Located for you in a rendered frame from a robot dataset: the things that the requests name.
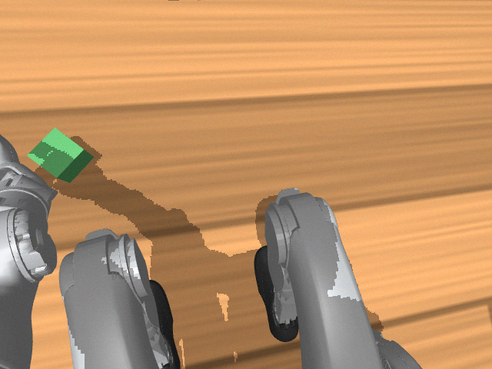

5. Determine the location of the left robot hand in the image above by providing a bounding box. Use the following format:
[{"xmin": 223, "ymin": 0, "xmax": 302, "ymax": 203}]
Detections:
[{"xmin": 0, "ymin": 135, "xmax": 58, "ymax": 200}]

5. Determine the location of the small box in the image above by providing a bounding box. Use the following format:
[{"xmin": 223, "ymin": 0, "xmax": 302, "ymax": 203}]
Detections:
[{"xmin": 27, "ymin": 128, "xmax": 94, "ymax": 183}]

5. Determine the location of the right robot hand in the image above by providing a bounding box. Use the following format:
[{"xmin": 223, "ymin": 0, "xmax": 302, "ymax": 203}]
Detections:
[{"xmin": 372, "ymin": 328, "xmax": 422, "ymax": 369}]

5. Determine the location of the left robot arm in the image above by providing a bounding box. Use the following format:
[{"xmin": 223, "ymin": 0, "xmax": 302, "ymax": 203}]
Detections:
[{"xmin": 0, "ymin": 162, "xmax": 57, "ymax": 369}]

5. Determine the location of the right robot foot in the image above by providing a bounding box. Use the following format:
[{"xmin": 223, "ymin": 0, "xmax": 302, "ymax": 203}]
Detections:
[{"xmin": 254, "ymin": 245, "xmax": 298, "ymax": 342}]

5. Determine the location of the left robot foot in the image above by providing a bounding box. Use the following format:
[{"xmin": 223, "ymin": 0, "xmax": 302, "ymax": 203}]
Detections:
[{"xmin": 149, "ymin": 280, "xmax": 181, "ymax": 369}]

